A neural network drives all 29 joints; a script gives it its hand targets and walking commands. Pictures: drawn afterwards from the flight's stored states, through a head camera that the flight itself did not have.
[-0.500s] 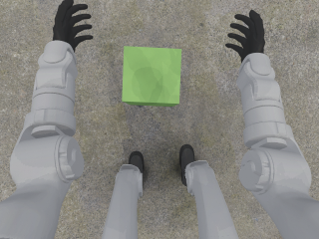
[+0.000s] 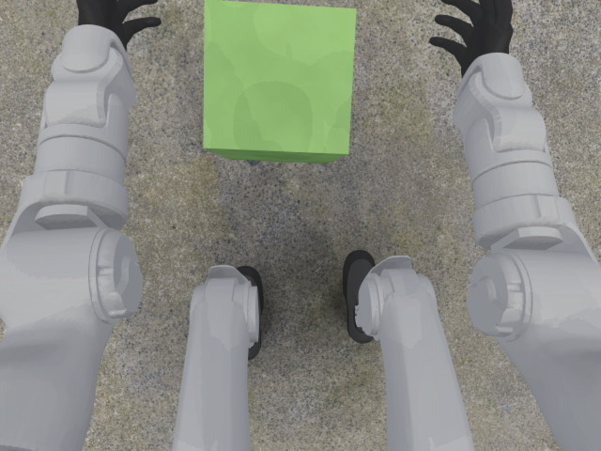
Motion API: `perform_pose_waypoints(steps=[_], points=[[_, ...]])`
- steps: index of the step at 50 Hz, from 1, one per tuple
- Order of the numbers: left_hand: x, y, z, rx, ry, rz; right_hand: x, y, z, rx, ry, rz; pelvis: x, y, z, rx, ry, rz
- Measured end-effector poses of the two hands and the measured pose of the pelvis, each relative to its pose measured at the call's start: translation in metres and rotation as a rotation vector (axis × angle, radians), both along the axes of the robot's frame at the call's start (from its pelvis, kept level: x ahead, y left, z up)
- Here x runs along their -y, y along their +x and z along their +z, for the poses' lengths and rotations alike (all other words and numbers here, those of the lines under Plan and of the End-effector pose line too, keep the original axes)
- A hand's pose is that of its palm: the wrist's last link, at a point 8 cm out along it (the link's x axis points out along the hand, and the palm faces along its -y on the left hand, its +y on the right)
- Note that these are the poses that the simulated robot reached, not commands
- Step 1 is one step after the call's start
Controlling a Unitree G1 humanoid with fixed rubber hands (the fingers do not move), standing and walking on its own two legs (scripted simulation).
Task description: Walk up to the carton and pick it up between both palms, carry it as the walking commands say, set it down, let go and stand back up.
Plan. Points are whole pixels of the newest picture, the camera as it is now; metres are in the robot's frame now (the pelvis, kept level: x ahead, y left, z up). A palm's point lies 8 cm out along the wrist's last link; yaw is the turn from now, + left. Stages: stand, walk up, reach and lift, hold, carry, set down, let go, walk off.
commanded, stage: reach and lift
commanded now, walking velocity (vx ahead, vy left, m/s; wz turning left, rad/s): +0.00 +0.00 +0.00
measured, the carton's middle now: (279, 99) +0.54 +0.04 -0.39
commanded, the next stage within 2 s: none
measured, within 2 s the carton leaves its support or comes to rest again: neither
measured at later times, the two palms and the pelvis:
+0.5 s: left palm (158, 74) +0.55 +0.20 -0.26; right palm (423, 85) +0.53 -0.17 -0.26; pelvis -0.02 +0.00 -0.11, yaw +0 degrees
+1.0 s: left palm (174, 85) +0.55 +0.20 -0.33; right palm (409, 97) +0.53 -0.17 -0.33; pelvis -0.02 +0.00 -0.16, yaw +0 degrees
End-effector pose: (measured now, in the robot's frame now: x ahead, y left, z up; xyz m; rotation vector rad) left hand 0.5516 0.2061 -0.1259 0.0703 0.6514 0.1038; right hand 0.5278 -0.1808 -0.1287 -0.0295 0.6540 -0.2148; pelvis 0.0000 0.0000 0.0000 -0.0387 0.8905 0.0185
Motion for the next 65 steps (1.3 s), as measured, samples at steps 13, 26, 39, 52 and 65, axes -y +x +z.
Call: perform_pose_waypoints(steps=[13,26,39,52,65], points=[[0.002,-0.001,-0.067,-0.02,-0.006,0.005,-0.008,0.003,-0.066,-0.024,0.006,0.004,-0.002,-0.016,-0.061,0.067,-0.006,0.001],[0.005,-0.004,-0.146,-0.056,0.003,-0.001,-0.011,0.003,-0.141,-0.066,0.004,0.019,-0.002,-0.019,-0.112,0.139,-0.006,-0.002],[0.008,-0.012,-0.212,-0.08,0.007,-0.009,-0.007,-0.005,-0.206,-0.095,0.009,0.022,-0.002,-0.021,-0.15,0.223,-0.003,-0.008],[0.009,-0.003,-0.198,-0.052,-0.003,-0.008,-0.011,0.003,-0.199,-0.08,0.013,0.036,0.0,-0.022,-0.156,0.247,0.004,-0.005],[0.019,-0.008,-0.204,-0.067,-0.003,-0.033,-0.023,-0.001,-0.204,-0.084,0.025,0.045,0.0,-0.025,-0.151,0.246,0.005,-0.007]])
